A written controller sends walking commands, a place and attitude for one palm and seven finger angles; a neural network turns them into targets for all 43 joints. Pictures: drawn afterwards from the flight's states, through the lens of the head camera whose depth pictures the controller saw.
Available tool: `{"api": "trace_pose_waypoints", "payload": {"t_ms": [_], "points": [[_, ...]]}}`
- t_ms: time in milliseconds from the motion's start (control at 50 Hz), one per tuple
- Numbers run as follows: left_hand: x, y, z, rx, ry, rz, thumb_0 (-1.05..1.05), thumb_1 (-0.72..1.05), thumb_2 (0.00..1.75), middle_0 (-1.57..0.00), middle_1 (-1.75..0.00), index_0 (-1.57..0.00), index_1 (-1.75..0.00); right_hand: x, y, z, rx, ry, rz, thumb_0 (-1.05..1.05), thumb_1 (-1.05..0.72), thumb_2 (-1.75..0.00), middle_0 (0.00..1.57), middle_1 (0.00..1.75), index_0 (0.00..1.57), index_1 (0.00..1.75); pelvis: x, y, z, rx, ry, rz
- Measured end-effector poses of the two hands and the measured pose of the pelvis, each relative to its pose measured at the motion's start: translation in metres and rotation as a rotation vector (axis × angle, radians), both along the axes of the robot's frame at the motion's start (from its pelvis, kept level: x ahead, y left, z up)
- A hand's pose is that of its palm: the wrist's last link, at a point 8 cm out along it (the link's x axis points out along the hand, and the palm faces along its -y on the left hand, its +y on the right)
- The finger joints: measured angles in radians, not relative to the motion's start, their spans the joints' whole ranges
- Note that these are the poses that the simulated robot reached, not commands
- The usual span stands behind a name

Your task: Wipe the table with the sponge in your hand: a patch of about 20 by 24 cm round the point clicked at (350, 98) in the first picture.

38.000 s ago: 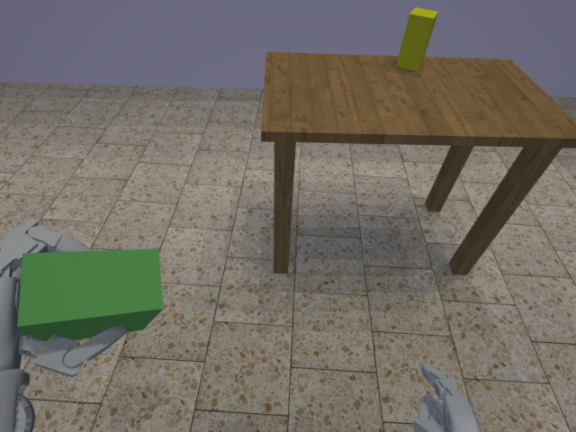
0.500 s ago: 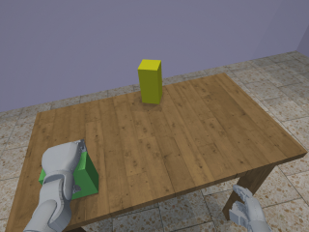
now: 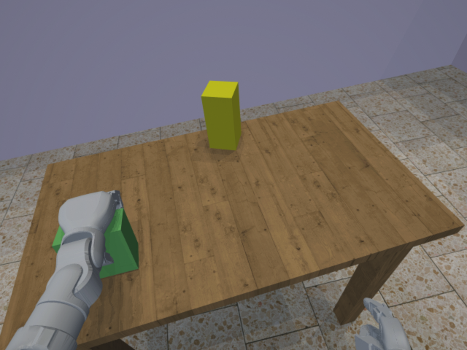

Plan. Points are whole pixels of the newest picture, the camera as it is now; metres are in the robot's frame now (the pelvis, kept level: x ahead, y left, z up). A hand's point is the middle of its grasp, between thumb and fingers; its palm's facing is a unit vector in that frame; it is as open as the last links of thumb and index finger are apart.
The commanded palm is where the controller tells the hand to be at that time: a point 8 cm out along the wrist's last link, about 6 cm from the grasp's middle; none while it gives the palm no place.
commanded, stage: wipe forward along the first lane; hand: left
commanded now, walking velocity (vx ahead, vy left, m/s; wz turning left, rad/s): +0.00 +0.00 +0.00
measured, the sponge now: (103, 251) +0.27 +0.31 -0.01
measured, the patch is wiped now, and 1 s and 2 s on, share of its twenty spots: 0.15 0.35 0.45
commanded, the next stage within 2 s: slide across to the middle lane in 0.86 s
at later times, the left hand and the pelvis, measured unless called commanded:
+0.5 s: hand (99, 208) +0.34 +0.33 +0.04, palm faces -0.13 +0.00 -0.99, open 10.4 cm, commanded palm +0.33 +0.33 +0.08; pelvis +0.00 +0.00 +0.00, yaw -1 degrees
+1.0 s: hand (97, 187) +0.39 +0.36 +0.04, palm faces -0.15 +0.01 -0.99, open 10.4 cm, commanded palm +0.38 +0.34 +0.09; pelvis +0.00 +0.03 -0.01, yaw +0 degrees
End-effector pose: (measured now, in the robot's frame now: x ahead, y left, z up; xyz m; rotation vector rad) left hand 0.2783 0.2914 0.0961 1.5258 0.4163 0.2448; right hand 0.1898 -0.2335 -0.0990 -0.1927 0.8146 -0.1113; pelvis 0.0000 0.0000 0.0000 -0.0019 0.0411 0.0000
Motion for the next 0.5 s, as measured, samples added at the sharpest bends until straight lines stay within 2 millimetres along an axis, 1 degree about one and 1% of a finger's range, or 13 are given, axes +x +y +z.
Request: {"api": "trace_pose_waypoints", "payload": {"t_ms": [120, 240, 380, 500], "points": [[0.015, 0.005, 0.001, 0.020, 0.025, -0.015, 0.00, -0.59, 1.06, -0.75, -1.30, -0.77, -1.30, -0.017, -0.017, -0.007, -0.022, 0.043, -0.043, 0.02, -0.90, -0.90, 0.21, 0.30, 0.20, 0.29, -0.001, -0.002, -0.001, -0.001, 0.019, -0.002], [0.028, 0.014, 0.003, 0.018, 0.024, -0.016, 0.00, -0.60, 1.07, -0.76, -1.30, -0.77, -1.30, -0.037, -0.027, -0.014, -0.033, 0.097, -0.083, 0.02, -0.90, -0.90, 0.20, 0.30, 0.20, 0.29, -0.001, -0.003, -0.003, -0.002, 0.040, -0.007], [0.041, 0.022, 0.002, 0.027, 0.029, -0.015, 0.00, -0.60, 1.07, -0.76, -1.31, -0.77, -1.31, -0.057, -0.030, -0.020, -0.032, 0.150, -0.114, 0.02, -0.90, -0.90, 0.20, 0.30, 0.20, 0.29, -0.001, 0.000, -0.004, -0.006, 0.059, -0.008], [0.050, 0.027, 0.000, 0.034, 0.032, -0.022, 0.00, -0.60, 1.07, -0.76, -1.31, -0.77, -1.31, -0.065, -0.026, -0.023, -0.026, 0.175, -0.131, 0.02, -0.90, -0.90, 0.20, 0.30, 0.20, 0.29, -0.001, 0.005, -0.004, -0.009, 0.074, -0.011]]}}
